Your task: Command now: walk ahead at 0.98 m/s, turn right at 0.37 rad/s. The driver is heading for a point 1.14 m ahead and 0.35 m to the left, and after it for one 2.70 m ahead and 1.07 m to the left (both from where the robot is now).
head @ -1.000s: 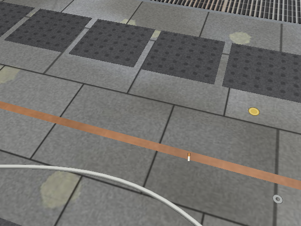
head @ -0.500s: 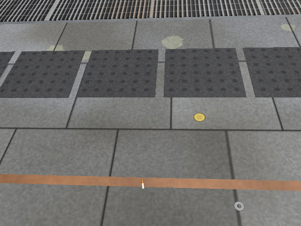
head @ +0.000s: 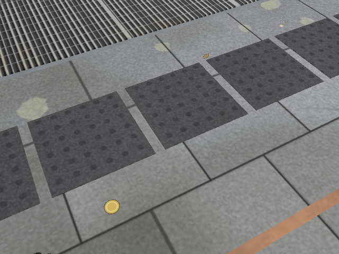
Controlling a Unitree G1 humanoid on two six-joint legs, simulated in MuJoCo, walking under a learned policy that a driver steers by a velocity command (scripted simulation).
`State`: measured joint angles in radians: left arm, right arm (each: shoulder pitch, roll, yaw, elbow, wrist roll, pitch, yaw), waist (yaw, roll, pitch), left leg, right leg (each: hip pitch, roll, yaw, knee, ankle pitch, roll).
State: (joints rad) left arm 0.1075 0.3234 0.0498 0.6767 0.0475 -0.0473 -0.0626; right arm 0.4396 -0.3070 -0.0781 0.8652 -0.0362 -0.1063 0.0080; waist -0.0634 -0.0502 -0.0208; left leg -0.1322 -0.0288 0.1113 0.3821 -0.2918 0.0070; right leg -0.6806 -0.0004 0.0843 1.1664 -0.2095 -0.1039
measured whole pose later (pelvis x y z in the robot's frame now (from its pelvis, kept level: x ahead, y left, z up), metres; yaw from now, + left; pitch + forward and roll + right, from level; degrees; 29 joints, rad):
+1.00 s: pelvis +0.76 -0.03 +0.00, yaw +33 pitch +2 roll -1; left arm 0.06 0.26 0.00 0.66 0.05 0.02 0.02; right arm 0.33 -0.32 -0.09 0.75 0.00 0.01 0.01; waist -0.09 -0.02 0.05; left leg -0.25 -0.25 -0.23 0.40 -0.13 0.16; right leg -0.64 -0.07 0.16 0.90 -0.18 0.09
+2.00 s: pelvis +1.17 +0.47 -0.01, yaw +62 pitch +0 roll +1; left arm 0.20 0.27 0.03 0.79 0.00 -0.02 -0.05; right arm 0.44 -0.27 -0.03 0.91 -0.01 -0.12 0.01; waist -0.02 -0.03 0.04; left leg 0.19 -0.12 0.22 0.17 -0.38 0.10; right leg -0.82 -0.09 -0.05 0.96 0.04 -0.10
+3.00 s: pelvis +1.79 +1.11 -0.05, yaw +7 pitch +1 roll +1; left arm 0.01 0.30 0.02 0.60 0.02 -0.02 -0.06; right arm 0.52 -0.25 -0.03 0.88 -0.04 -0.05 -0.01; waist -0.04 -0.04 0.04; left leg 0.07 0.09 0.22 0.98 -0.34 -0.05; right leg -0.56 0.11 -0.14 0.75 -0.22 -0.23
